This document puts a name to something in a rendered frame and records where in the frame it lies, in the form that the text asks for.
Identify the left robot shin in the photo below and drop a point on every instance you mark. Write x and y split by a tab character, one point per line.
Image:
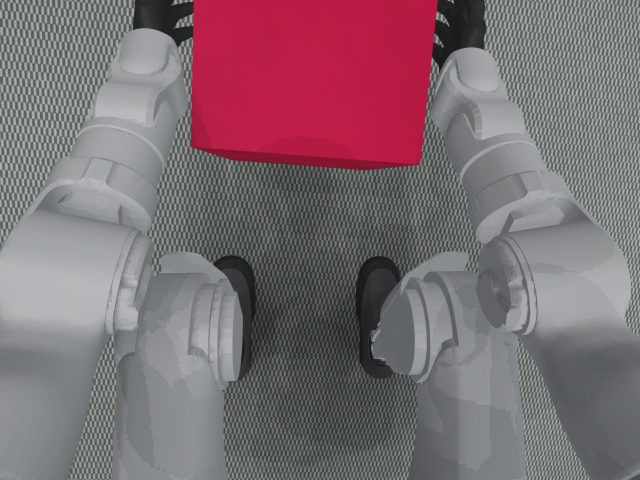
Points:
171	262

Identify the robot right forearm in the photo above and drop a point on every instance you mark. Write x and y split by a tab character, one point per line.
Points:
507	183

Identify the right robot upper arm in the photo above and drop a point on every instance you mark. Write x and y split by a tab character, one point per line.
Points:
563	290

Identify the robot left forearm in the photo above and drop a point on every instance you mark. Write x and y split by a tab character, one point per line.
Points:
122	148

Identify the left robot hand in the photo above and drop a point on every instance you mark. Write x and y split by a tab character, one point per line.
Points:
161	15

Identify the left robot upper arm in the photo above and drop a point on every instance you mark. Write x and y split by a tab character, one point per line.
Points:
67	283

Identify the right robot shin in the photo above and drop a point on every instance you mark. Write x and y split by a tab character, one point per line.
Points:
383	346

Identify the right robot hand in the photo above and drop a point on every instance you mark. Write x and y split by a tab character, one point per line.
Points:
467	27

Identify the carton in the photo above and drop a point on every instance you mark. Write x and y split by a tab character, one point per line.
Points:
326	83

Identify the robot shin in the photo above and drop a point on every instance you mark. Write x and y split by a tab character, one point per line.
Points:
383	346
171	262

